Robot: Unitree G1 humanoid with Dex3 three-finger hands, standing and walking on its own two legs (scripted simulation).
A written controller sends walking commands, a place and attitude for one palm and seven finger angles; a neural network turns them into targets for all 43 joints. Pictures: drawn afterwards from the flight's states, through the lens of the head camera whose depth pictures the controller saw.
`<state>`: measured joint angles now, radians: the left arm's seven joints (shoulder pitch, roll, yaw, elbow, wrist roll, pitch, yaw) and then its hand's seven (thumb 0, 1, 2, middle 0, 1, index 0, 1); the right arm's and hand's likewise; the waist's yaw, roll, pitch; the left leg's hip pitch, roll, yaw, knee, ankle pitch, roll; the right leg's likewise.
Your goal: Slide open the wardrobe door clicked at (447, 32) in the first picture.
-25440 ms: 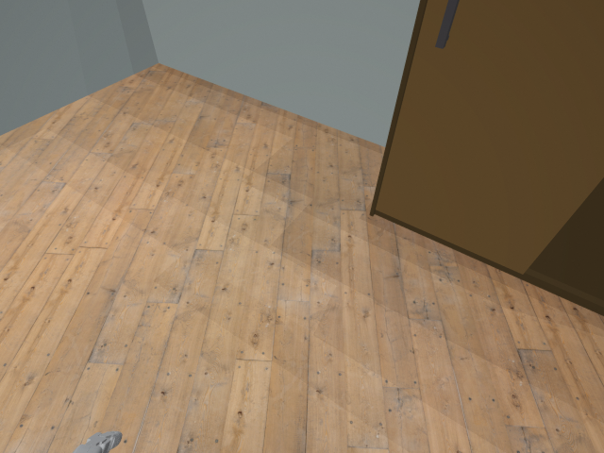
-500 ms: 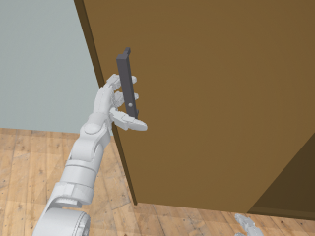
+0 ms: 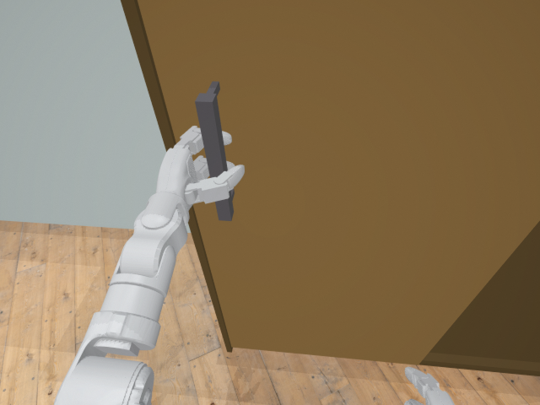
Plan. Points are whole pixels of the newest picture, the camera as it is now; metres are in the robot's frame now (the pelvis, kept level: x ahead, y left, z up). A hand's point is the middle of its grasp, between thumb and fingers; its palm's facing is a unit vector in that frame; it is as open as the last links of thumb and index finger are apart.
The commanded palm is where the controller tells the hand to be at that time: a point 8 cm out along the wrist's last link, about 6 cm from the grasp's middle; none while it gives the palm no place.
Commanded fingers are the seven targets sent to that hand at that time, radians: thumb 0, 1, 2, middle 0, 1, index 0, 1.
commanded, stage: grip the handle and tug to test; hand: left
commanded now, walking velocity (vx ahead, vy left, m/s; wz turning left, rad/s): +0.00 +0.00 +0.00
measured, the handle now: (220, 157) +0.45 +0.10 +0.16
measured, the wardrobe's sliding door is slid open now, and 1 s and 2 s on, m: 0.00 0.00 0.00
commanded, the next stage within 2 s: tug the door sideways, standing still in 0.86 s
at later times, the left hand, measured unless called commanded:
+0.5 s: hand (223, 179) +0.39 +0.09 +0.17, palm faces -0.06 -1.00 -0.01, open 6.3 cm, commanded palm +0.35 +0.14 +0.17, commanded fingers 0.00 0.90 0.90 -0.45 -1.40 -0.45 -1.40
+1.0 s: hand (223, 181) +0.38 +0.09 +0.17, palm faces -0.08 -1.00 -0.02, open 6.5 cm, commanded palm +0.36 +0.14 +0.17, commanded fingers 0.00 0.90 0.90 -0.45 -1.40 -0.45 -1.40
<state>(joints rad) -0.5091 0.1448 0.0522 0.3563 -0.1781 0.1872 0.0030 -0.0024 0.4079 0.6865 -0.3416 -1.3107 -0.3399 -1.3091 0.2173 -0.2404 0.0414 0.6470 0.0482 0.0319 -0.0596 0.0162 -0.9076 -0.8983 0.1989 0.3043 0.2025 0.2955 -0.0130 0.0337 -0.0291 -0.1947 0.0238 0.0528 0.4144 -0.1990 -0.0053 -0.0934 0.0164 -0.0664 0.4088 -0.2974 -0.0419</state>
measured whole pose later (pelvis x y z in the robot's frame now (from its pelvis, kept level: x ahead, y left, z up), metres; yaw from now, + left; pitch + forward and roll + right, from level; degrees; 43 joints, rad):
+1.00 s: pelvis +0.05 -0.01 +0.00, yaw -3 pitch +1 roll +1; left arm -0.18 0.16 0.09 -0.09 -0.18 0.30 -0.01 0.00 0.72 0.74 -0.24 -1.34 -0.21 -1.30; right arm 0.20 -0.24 0.04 0.54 0.04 0.09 -0.03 0.02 -0.91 -0.90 0.20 0.30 0.20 0.30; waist -0.03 0.03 -0.08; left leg -0.15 0.03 0.08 0.40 -0.24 -0.01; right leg -0.07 0.02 -0.02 0.40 -0.32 -0.04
